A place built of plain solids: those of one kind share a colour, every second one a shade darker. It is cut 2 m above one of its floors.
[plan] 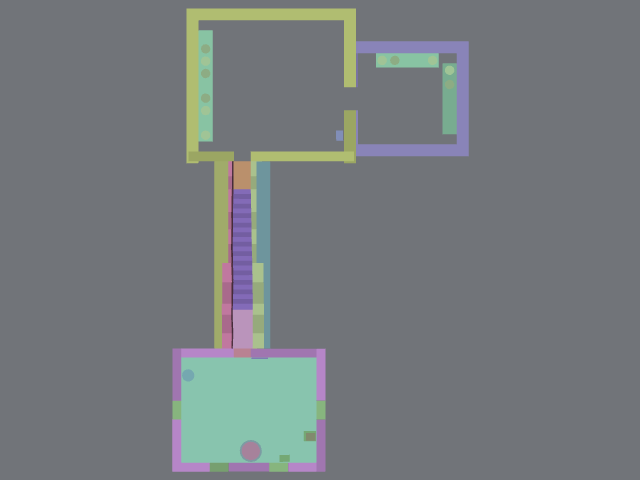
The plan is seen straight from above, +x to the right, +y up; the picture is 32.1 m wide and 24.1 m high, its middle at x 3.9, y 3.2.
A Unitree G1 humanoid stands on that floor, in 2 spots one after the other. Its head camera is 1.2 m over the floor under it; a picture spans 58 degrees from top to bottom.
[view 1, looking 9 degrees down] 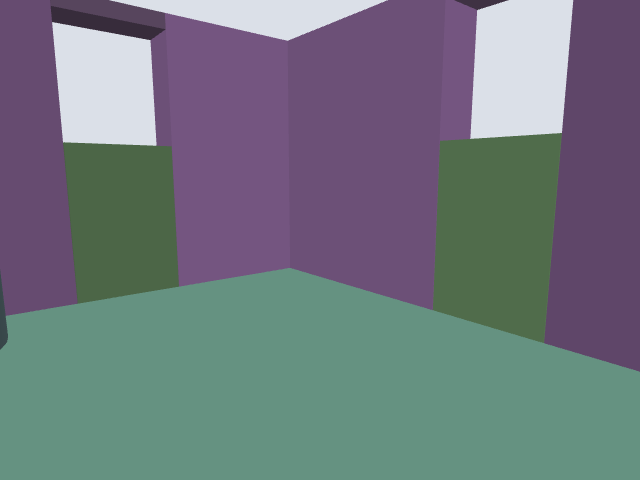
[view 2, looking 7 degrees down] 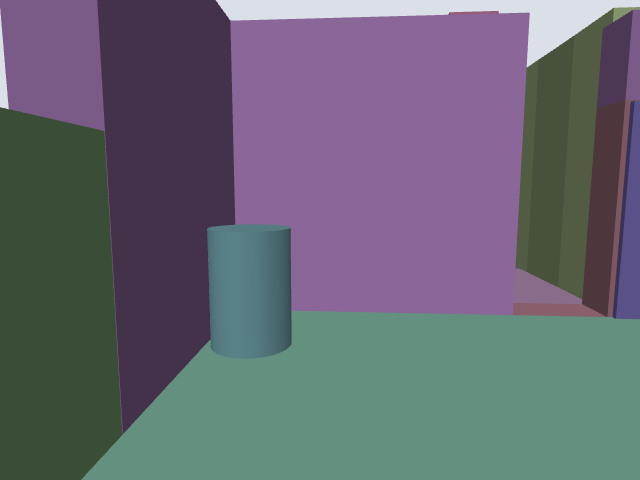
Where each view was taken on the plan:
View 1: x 0.00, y -3.60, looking -129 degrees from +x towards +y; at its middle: wall_yard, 4.93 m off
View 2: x -1.96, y -6.78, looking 94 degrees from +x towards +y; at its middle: wall_yard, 4.12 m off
